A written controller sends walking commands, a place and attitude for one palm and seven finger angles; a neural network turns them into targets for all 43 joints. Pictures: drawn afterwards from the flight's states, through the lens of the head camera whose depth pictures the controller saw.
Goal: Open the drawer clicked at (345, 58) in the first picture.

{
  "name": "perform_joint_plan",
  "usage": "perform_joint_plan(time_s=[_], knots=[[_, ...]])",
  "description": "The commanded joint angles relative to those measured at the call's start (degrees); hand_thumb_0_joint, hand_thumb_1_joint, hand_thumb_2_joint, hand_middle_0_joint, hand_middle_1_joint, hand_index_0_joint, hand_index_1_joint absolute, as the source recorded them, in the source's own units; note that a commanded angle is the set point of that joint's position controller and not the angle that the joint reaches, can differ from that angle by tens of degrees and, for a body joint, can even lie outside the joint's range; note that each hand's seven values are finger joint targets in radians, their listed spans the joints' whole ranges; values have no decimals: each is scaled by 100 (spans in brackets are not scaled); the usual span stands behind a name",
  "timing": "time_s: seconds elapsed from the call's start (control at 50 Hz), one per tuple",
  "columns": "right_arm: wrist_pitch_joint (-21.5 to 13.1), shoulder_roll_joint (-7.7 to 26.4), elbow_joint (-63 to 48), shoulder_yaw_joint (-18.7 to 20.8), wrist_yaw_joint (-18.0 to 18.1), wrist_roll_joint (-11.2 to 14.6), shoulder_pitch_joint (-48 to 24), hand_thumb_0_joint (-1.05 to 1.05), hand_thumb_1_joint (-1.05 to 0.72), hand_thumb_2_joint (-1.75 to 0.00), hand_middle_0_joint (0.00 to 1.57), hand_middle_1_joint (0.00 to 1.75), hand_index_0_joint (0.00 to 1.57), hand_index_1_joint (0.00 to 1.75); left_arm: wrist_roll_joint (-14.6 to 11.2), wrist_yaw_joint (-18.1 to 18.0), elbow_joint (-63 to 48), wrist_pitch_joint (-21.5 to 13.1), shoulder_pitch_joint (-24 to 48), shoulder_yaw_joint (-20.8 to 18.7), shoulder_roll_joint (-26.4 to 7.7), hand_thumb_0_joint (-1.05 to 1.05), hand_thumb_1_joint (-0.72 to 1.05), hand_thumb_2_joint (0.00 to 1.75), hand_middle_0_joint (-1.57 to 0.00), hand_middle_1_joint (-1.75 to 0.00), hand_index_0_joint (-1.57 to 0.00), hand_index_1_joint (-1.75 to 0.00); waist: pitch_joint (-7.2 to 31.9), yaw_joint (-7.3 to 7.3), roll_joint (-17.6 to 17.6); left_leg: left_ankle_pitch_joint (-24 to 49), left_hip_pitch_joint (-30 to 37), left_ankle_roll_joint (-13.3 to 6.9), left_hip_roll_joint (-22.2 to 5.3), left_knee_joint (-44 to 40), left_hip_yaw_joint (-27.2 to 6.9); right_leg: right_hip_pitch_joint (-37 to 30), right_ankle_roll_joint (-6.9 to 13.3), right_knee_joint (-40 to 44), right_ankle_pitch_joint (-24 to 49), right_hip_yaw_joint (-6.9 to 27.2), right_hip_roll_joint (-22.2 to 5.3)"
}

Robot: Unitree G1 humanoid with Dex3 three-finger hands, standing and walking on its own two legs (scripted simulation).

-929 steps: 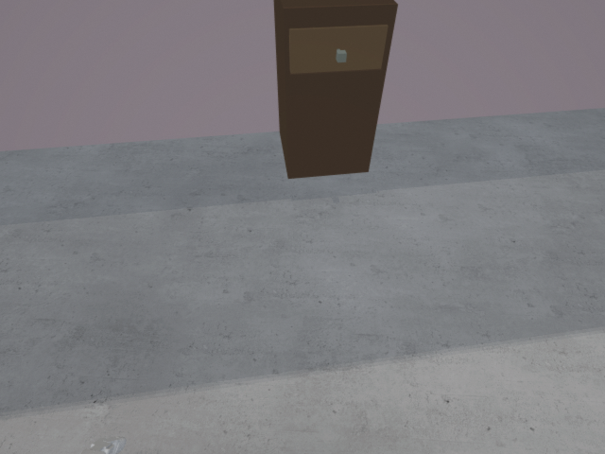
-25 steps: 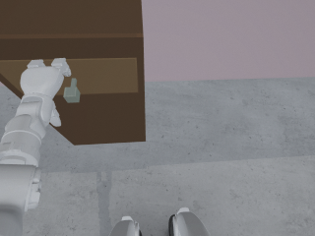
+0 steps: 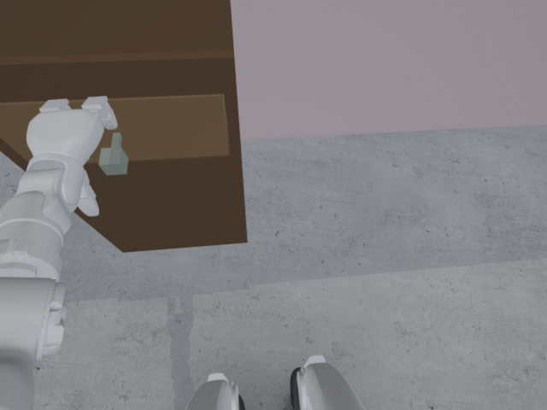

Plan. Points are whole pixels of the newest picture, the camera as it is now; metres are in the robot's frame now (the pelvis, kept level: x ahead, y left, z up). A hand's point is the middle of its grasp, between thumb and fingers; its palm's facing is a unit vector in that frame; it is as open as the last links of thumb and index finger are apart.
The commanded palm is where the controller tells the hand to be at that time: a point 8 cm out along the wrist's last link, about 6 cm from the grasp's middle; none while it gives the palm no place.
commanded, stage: re-aim the fingers above the handle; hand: left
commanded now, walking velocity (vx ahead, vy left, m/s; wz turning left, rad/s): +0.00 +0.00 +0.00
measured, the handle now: (115, 152) +0.55 +0.25 -0.06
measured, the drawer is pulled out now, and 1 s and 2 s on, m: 0.00 0.00 0.00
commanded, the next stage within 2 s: lower the fingers behind the handle in 1.18 s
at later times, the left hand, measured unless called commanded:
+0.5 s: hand (93, 152) +0.51 +0.25 +0.00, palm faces -0.13 -0.02 -0.99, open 13.9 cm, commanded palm +0.50 +0.24 +0.05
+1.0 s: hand (90, 161) +0.49 +0.25 +0.00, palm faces -0.14 -0.04 -0.99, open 13.9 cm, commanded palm +0.49 +0.24 +0.06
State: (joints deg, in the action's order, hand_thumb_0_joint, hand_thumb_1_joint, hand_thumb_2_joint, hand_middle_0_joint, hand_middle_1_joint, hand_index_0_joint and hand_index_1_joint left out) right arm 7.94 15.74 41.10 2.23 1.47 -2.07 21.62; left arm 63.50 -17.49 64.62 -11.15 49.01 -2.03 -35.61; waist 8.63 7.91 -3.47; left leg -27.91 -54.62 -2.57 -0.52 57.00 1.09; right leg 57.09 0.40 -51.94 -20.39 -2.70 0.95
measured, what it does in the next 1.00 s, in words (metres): stands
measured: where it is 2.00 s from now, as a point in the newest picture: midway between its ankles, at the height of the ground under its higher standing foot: outside the picture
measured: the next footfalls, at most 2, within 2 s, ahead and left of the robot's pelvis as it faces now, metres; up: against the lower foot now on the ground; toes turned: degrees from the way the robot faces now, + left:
none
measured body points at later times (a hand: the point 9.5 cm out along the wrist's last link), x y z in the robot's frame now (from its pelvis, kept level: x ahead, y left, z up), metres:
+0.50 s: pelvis +0.00 +0.00 +0.00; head +0.14 +0.01 +0.43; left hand +0.51 +0.25 +0.06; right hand -0.02 -0.27 -0.12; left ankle -0.02 +0.09 -0.67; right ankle +0.03 -0.12 -0.67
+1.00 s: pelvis +0.01 +0.01 +0.01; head +0.14 +0.02 +0.44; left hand +0.49 +0.25 +0.05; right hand +0.01 -0.27 -0.12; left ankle -0.02 +0.09 -0.67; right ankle +0.03 -0.12 -0.67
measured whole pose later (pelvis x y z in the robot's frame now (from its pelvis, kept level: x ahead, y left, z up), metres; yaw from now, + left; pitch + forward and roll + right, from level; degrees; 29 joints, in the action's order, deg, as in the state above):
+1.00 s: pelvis +0.01 +0.01 +0.01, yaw +0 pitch +24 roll -3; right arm 7.5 14.8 40.9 2.0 0.6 -1.8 20.0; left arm 62.7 -17.6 65.3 -6.8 48.2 0.4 -31.7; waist 9.0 7.6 -3.2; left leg -27.9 -51.2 -3.0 -0.2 54.9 0.8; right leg 53.4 -0.1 -49.4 -20.3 -2.8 0.8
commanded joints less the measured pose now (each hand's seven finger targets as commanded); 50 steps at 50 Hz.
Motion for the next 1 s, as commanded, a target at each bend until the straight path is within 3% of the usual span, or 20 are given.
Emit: perform_joint_plan(time_s=[0.0,0.08,0.1,0.14,0.22,0.24,0.28,0.32,0.34,0.42,0.48,0.58,0.62,0.66,0.7,0.8,0.86,0.9,0.96,0.98], knots=[[-129,1031,-134,312,84,-33,989,0,-90,-90,20,30,20,30,-88,-395,-1009,-71,2605,-346,-1479,0,-50,30,-30,-120,-30,-120,2473,192,-382,2347,1535,13,111,-489,-351,-1245,175,374,1260,85,227],[-126,1084,-163,260,48,-52,941,0,-90,-90,20,30,20,30,47,-623,-937,133,2801,-560,-1903,0,-50,30,-30,-120,-30,-120,2675,138,-615,2425,1486,25,142,-427,-335,-1247,178,260,1306,71,225],[-142,1055,-164,280,37,-63,965,0,-90,-90,20,30,20,30,61,-647,-872,199,2921,-374,-1646,0,-50,30,-30,-120,-30,-120,2759,252,-566,2522,1554,25,132,-389,-353,-1200,169,254,1370,58,236],[-183,1027,-185,314,0,-51,1011,0,-90,-90,20,30,20,30,40,-656,-808,325,2765,-133,-1227,0,-50,30,-30,-120,-30,-120,2844,255,-674,2683,1795,68,102,-401,-388,-1138,167,277,1404,12,247],[-155,1062,-198,285,12,-20,1084,0,-90,-90,20,30,20,30,-30,-467,-774,515,2934,-167,-1418,0,-50,30,-30,-120,-30,-120,3089,288,-573,2821,1881,40,102,-422,-362,-1426,138,328,1630,46,248],[-141,1089,-163,270,20,-24,1093,0,-90,-90,20,30,20,30,-41,-425,-759,545,2903,-311,-1635,0,-50,30,-30,-120,-30,-120,3057,244,-506,2794,1821,23,103,-443,-334,-1543,133,350,1671,53,242],[-110,1076,-193,249,45,2,1074,0,-90,-90,20,30,20,30,-34,-323,-577,614,2721,-212,-1535,0,-50,30,-30,-120,-30,-120,2780,268,-252,2617,1637,-3,124,-515,-310,-1636,124,421,1638,62,246],[-114,1058,-197,226,68,19,1088,0,-90,-90,20,30,20,30,-75,-236,-538,558,2717,-121,-1423,0,-50,30,-30,-120,-30,-120,2570,307,-146,2497,1485,-37,133,-542,-285,-1643,118,474,1602,78,236],[-109,1077,-189,210,79,14,1054,0,-90,-90,20,30,20,30,-72,-200,-562,518,2699,-235,-1605,0,-50,30,-30,-120,-30,-120,2495,251,-261,2435,1436,-34,131,-557,-269,-1628,128,462,1565,92,228],[-123,1013,-250,238,89,-7,1048,0,-90,-90,20,30,20,30,-39,-148,-808,262,2512,-191,-1436,0,-50,30,-30,-120,-30,-120,2690,172,-433,2661,1667,-4,120,-533,-298,-1568,156,408,1627,87,234],[-150,995,-257,251,77,-14,1010,0,-90,-90,20,30,20,30,-48,-172,-755,149,2443,-78,-1216,0,-50,30,-30,-120,-30,-120,2389,225,-356,2430,1536,5,94,-509,-312,-1322,163,401,1367,59,244],[-153,1021,-255,298,37,-71,1007,0,-90,-90,20,30,20,30,-62,-411,-1235,-9,2392,-511,-1593,0,-50,30,-30,-120,-30,-120,3026,36,-590,2952,1821,53,84,-401,-353,-1454,174,229,1680,71,247],[-149,1023,-189,316,17,-83,1009,0,-90,-90,20,30,20,30,-32,-537,-1248,17,2513,-529,-1590,0,-50,30,-30,-120,-30,-120,2981,93,-555,3085,1852,74,56,-357,-396,-1339,163,194,1714,51,249],[-128,1061,-182,314,-17,-92,987,0,-90,-90,20,30,20,30,-16,-645,-1336,84,2361,-735,-1808,0,-50,30,-30,-120,-30,-120,3085,-42,-579,3140,1840,90,66,-373,-385,-1481,167,165,1762,44,246],[-104,1075,-170,305,-36,-99,972,0,-90,-90,20,30,20,30,-23,-708,-1360,198,2367,-793,-1878,0,-50,30,-30,-120,-30,-120,3240,-57,-545,3378,1932,90,66,-362,-378,-1599,166,144,1943,40,250],[-89,1015,-154,397,-90,-46,992,0,-90,-90,20,30,20,30,-76,-602,-1366,454,2186,-219,-1035,0,-50,30,-30,-120,-30,-120,3159,56,-700,3967,2612,180,-32,-481,-447,-1443,141,373,1961,-38,282],[-66,1006,-125,382,-45,8,1032,0,-90,-90,20,30,20,30,-184,-359,-1037,545,2167,92,-748,0,-50,30,-30,-120,-30,-120,2568,250,-153,3229,2218,65,12,-655,-369,-1618,113,614,1822,-7,281],[-75,990,-126,357,8,33,1002,0,-90,-90,20,30,20,30,-177,-236,-1009,465,2377,164,-748,0,-50,30,-30,-120,-30,-120,2261,307,-43,2758,1988,19,49,-749,-340,-1611,133,690,1633,27,252],[-94,1007,-162,316,66,3,950,0,-90,-90,20,30,20,30,-112,-192,-1175,193,2418,-203,-1260,0,-50,30,-30,-120,-30,-120,2371,155,-234,2646,1919,8,90,-705,-350,-1582,171,571,1540,78,237],[-104,979,-190,307,73,-15,904,0,-90,-90,20,30,20,30,-81,-217,-1226,110,2416,-195,-1246,0,-50,30,-30,-120,-30,-120,2369,138,-419,2723,1940,26,101,-677,-341,-1516,188,521,1561,75,235]])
